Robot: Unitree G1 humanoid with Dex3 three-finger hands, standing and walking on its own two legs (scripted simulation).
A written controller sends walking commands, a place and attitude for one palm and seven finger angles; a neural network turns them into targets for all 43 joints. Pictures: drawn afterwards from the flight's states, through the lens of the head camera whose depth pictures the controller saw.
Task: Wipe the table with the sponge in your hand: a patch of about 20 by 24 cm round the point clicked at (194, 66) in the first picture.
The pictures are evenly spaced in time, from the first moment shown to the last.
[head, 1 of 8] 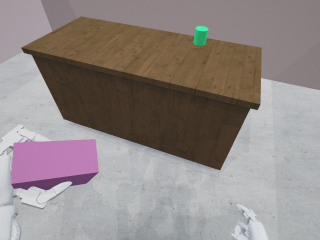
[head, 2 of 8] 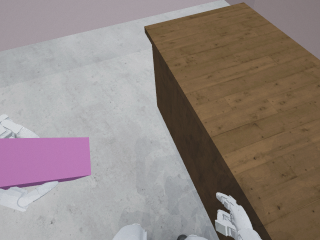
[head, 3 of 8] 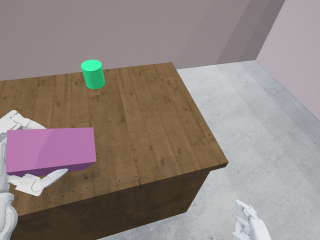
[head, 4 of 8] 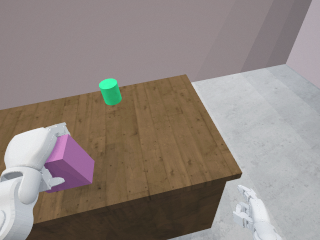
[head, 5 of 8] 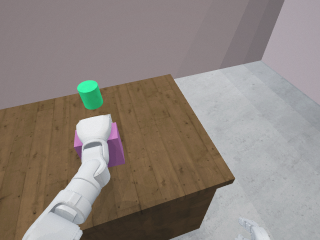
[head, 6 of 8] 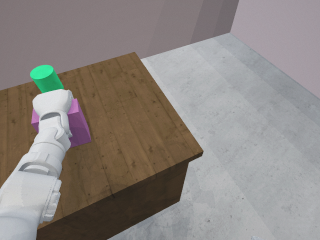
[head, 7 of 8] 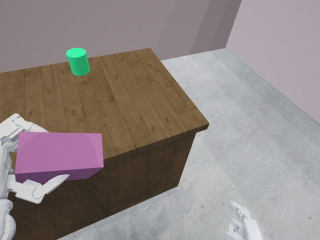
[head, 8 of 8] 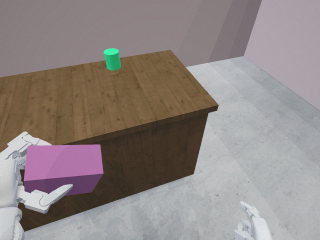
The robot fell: no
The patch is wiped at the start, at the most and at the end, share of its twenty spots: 0.00 1.00 1.00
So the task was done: yes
